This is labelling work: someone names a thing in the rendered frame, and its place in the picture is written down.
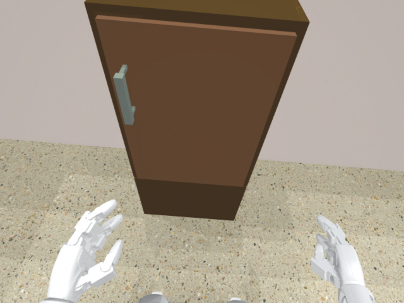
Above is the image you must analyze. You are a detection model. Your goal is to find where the cupboard door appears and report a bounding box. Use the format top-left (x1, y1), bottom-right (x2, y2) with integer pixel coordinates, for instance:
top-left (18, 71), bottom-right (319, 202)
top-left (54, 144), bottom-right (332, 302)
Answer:
top-left (95, 15), bottom-right (297, 187)

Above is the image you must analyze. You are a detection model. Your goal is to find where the right robot forearm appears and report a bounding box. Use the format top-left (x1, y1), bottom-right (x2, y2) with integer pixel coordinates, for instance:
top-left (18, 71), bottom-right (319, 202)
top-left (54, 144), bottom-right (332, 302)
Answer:
top-left (338, 284), bottom-right (375, 303)

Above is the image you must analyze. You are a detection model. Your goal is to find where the robot left hand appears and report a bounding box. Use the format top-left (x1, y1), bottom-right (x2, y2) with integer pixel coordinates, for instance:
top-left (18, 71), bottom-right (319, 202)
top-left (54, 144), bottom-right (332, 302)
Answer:
top-left (47, 199), bottom-right (123, 303)

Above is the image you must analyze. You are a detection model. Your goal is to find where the handle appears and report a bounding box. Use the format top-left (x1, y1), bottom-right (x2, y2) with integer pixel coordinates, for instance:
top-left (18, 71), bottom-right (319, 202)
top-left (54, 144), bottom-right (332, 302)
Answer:
top-left (113, 64), bottom-right (136, 125)

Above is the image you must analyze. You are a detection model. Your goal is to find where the robot right hand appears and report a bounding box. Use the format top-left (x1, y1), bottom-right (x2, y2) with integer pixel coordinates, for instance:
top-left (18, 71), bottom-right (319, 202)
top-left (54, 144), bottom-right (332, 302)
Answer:
top-left (311, 215), bottom-right (365, 290)

